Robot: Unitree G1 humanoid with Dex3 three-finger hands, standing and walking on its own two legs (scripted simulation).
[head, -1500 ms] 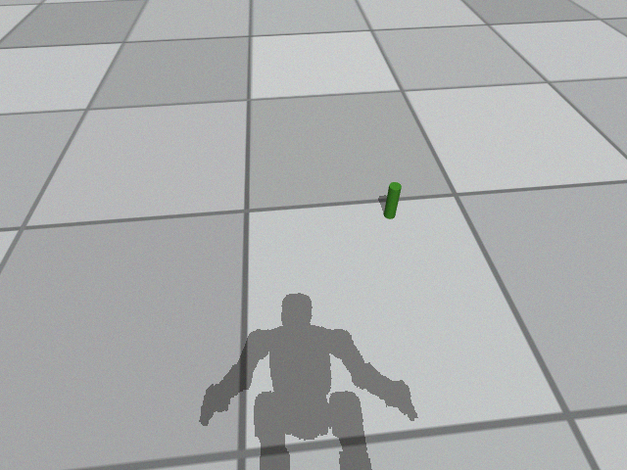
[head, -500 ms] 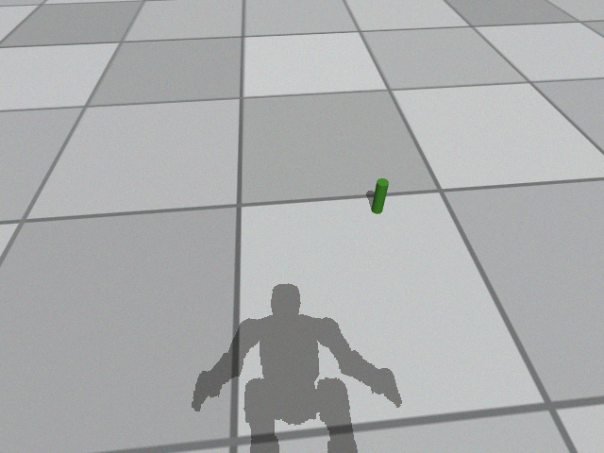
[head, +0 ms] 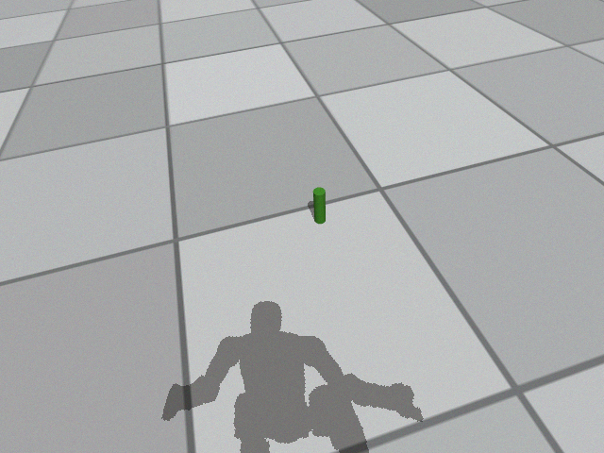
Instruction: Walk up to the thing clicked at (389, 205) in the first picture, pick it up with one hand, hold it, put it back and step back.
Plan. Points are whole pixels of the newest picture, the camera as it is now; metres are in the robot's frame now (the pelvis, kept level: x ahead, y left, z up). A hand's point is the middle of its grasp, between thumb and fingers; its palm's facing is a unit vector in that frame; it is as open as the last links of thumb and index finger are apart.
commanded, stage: walk up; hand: left
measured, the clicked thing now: (319, 206) +1.21 +0.00 -0.66
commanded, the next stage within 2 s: none
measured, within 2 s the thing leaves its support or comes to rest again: neither
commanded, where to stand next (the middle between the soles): +0.82 -0.14 m, yaw -13 degrees
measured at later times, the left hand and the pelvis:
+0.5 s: hand (176, 340) +0.34 +0.25 -0.12, palm faces -0.25 -0.90 -0.34, open 7.4 cm; pelvis +0.20 +0.00 +0.02, yaw -10 degrees
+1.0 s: hand (230, 251) +0.52 +0.18 -0.10, palm faces -0.25 -0.89 -0.38, open 7.4 cm; pelvis +0.39 -0.07 +0.02, yaw -14 degrees
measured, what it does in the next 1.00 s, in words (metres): walks ahead: left foot, then right foot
